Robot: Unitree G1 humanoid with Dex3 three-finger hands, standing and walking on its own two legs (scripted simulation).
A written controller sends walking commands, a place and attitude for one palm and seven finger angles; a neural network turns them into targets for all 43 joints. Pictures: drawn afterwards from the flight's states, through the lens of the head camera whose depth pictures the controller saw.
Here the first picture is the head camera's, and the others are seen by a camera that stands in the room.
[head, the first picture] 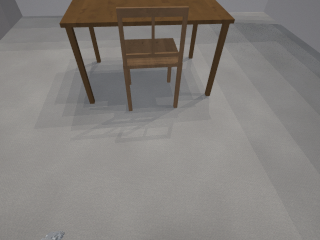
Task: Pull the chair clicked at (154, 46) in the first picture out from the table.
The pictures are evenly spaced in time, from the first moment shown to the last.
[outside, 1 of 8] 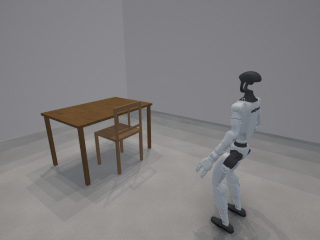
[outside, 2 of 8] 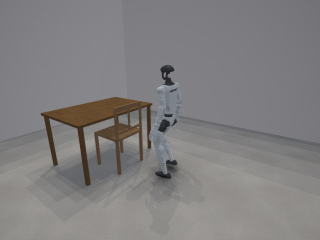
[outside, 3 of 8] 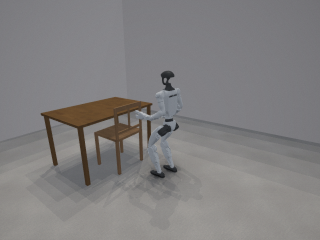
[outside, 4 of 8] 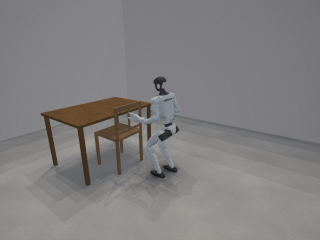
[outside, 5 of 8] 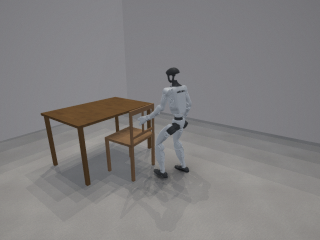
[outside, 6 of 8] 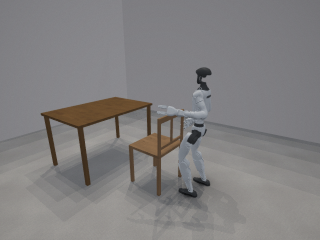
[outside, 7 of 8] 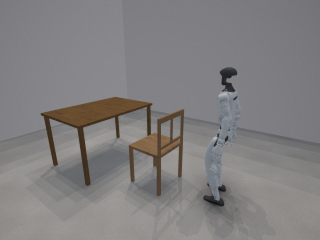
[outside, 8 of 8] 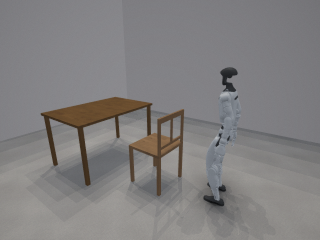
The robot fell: no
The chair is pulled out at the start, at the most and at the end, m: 0.00 0.63 0.63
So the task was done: yes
